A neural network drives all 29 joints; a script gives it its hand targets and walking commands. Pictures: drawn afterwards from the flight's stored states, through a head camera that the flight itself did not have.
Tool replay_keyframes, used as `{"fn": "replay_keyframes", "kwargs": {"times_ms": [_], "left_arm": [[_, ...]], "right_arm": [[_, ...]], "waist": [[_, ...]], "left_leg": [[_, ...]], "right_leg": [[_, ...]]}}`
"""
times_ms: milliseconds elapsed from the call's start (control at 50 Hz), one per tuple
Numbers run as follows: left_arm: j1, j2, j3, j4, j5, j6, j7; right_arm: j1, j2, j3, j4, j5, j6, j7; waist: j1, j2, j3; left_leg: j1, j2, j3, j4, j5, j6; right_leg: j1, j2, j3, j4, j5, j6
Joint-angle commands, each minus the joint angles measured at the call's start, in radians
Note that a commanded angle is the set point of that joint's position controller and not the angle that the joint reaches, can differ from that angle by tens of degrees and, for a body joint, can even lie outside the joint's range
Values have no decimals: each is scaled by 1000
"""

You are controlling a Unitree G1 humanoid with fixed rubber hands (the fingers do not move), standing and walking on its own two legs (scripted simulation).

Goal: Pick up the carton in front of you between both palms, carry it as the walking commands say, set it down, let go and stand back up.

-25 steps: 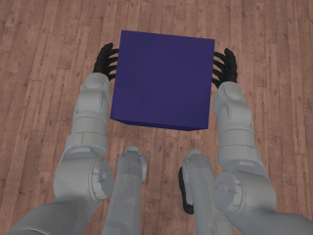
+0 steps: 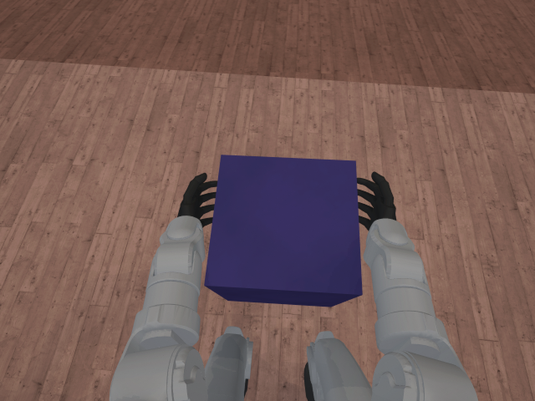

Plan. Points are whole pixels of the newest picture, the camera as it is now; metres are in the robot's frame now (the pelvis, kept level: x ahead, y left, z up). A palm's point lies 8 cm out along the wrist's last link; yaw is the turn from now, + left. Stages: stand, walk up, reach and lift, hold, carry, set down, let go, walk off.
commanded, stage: reach and lift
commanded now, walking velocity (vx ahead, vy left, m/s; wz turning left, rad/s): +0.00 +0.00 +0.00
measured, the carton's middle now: (282, 240) +0.37 +0.01 -0.11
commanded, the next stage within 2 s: hold in 1.54 s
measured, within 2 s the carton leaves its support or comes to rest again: neither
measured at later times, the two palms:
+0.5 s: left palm (169, 205) +0.33 +0.15 +0.11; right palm (435, 194) +0.34 -0.15 +0.12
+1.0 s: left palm (161, 200) +0.32 +0.15 +0.14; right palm (444, 190) +0.34 -0.15 +0.15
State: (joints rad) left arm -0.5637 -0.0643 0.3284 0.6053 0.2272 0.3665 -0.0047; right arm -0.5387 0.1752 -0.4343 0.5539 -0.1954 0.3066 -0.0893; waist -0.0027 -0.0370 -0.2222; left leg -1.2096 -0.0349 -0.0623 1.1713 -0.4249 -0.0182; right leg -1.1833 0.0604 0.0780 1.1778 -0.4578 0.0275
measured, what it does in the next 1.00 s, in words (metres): rises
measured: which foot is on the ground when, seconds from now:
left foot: down 0.00-1.00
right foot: down 0.00-1.00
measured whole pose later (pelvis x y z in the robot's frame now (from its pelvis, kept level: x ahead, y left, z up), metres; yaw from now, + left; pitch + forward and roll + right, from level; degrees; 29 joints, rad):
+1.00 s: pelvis +0.03 +0.00 +0.11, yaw +1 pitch -4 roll +0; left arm -0.34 -0.17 0.30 0.37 0.33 0.64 -0.02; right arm -0.38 0.19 -0.36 0.41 -0.33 0.58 0.00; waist 0.01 -0.01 0.02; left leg -0.18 -0.02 -0.07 0.44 -0.19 -0.01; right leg -0.16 0.02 0.09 0.45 -0.22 0.01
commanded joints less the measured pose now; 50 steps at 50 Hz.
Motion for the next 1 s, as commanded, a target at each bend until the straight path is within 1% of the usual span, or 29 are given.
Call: {"fn": "replay_keyframes", "kwargs": {"times_ms": [0,120,200,320,420,460,540,600,640,700,780,880,980], "left_arm": [[-523,-1049,-559,-33,-156,-39,-213],[-427,-1051,-592,-78,-159,-30,-217],[-361,-1049,-611,-111,-162,-8,-219],[-272,-1036,-644,-188,-179,55,-221],[-223,-1026,-671,-270,-193,124,-224],[-210,-1026,-665,-288,-194,155,-223],[-202,-1015,-606,-263,-169,202,-228],[-242,-1003,-551,-231,-144,214,-239],[-291,-1009,-539,-221,-139,211,-247],[-353,-1029,-550,-234,-147,205,-254],[-385,-1038,-556,-237,-145,204,-256],[-376,-1033,-553,-237,-139,213,-251],[-337,-1031,-558,-257,-139,225,-244]], "right_arm": [[-469,1034,623,109,118,31,262],[-364,1031,664,78,113,45,273],[-297,1029,681,56,109,69,283],[-186,1032,699,18,120,132,301],[-130,1015,719,-47,136,199,315],[-120,1003,716,-66,137,227,320],[-128,979,665,-60,110,271,332],[-170,967,607,-28,85,283,343],[-219,974,592,-19,79,279,349],[-279,992,602,-32,86,272,354],[-312,995,607,-35,86,271,356],[-308,980,603,-36,81,277,357],[-279,963,605,-58,82,286,357]], "waist": [[12,54,-551],[10,48,-461],[11,41,-392],[8,37,-293],[10,29,-184],[11,32,-126],[10,27,-1],[12,23,58],[11,22,60],[10,23,12],[8,27,-20],[8,33,-26],[9,40,-32]], "left_leg": [[561,-96,18,-210,266,15],[706,-85,-2,-343,328,19],[808,-78,-11,-434,381,19],[961,-68,-10,-571,452,14],[1071,-61,-11,-677,464,10],[1095,-60,-10,-715,448,11],[1114,-55,-6,-770,348,17],[1107,-52,1,-787,265,24],[1108,-50,6,-784,231,28],[1124,-48,6,-775,240,28],[1137,-48,8,-775,239,25],[1155,-48,8,-788,252,19],[1181,-49,8,-801,308,12]], "right_leg": [[317,94,-34,-231,214,-12],[508,72,-6,-367,295,-18],[626,61,4,-458,360,-19],[808,44,11,-593,453,-15],[936,31,16,-701,478,-15],[969,29,16,-740,466,-17],[974,23,9,-795,365,-25],[958,18,1,-811,277,-29],[953,16,-2,-813,238,-31],[970,15,-4,-805,244,-31],[985,17,-10,-802,242,-30],[1001,21,-14,-812,255,-29],[1025,27,-15,-823,305,-27]]}}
